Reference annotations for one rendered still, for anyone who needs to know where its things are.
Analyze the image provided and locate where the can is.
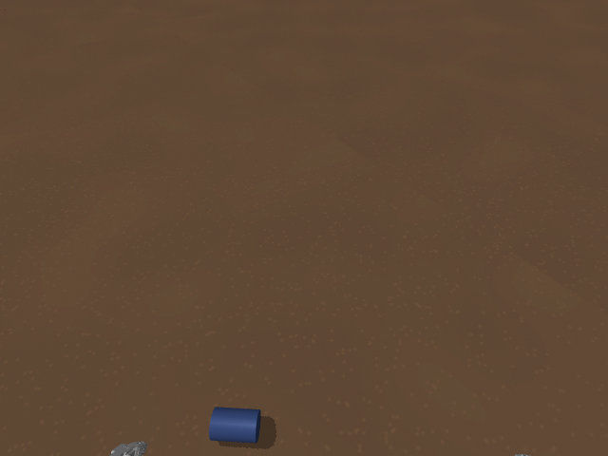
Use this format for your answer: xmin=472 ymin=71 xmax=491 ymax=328
xmin=209 ymin=407 xmax=261 ymax=443

